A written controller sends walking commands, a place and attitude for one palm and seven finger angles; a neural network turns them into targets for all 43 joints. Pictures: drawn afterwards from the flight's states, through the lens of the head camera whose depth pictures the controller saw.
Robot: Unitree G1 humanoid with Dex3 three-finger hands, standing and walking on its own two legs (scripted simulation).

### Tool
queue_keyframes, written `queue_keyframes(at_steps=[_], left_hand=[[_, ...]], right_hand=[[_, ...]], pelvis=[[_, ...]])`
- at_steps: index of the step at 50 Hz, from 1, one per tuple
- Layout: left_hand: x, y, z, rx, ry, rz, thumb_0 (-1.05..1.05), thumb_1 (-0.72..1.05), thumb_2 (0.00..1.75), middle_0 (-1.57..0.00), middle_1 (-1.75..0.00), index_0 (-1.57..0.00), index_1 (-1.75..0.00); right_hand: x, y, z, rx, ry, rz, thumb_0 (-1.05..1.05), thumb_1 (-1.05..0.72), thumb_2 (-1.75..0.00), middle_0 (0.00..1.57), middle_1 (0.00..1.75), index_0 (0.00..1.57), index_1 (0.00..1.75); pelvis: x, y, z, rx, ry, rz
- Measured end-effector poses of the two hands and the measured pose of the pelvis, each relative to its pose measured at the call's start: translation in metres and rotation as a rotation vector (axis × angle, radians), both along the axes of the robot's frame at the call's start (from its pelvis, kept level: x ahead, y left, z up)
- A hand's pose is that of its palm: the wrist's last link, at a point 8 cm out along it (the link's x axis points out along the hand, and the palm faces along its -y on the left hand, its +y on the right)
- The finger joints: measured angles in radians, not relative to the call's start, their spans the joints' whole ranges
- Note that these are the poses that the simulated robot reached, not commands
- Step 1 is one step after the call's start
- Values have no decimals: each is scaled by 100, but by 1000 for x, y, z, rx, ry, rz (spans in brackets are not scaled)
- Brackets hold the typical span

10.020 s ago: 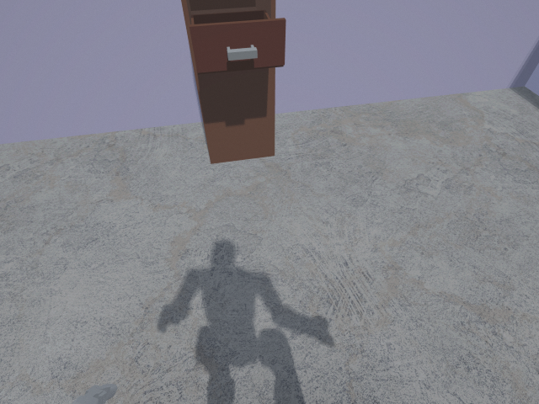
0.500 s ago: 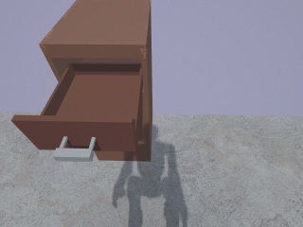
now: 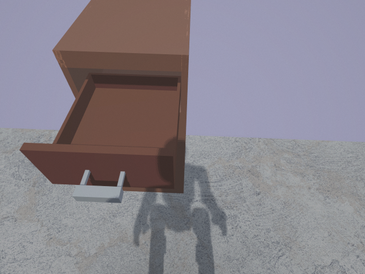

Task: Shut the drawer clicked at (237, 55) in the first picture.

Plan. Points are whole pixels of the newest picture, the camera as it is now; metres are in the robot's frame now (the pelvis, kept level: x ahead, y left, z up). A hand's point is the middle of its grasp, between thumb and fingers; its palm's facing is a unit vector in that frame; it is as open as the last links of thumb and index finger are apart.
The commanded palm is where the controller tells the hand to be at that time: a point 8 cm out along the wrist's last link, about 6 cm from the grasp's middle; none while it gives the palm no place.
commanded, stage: come to a stop and stand still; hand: left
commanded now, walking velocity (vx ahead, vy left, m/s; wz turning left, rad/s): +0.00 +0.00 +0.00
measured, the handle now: (101, 184) +0.30 +0.21 +0.00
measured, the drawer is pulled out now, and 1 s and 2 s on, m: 0.30 0.30 0.29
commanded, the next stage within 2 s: look again from close up in 0.42 s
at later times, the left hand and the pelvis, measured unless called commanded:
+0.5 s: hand out of the picture -0.01 +0.15 -0.17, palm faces +0.01 -0.98 -0.18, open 7.3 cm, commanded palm none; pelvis -0.01 -0.01 +0.00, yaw +0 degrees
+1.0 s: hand out of the picture +0.03 +0.20 -0.17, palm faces +0.00 -0.98 -0.21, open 7.3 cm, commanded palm none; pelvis +0.01 +0.02 +0.00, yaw +0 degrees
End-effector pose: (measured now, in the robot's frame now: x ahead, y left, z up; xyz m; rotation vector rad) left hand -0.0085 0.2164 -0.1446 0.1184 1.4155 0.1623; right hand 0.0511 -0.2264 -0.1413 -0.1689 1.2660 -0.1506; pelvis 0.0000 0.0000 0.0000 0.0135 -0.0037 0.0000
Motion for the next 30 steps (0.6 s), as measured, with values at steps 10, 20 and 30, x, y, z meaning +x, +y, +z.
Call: queue_keyframes(at_steps=[10,20,30], left_hand=[[7,-1,7,31,-64,-30,1,92,90,-20,-30,-20,-30],[-1,-10,6,7,-53,-26,1,92,90,-20,-30,-20,-30],[-1,-1,1,8,-26,-55,0,91,90,-20,-30,-20,-30]], right_hand=[[-17,-11,-3,22,5,-11,0,-94,-90,20,30,20,30],[-63,-7,-1,40,127,-18,0,-92,-90,19,30,19,30],[-70,11,-9,58,122,-44,0,-91,-90,19,30,19,30]], pelvis=[[-12,-10,1,0,-14,0],[-11,-15,5,-4,-15,10],[-5,2,-2,-28,-12,7]])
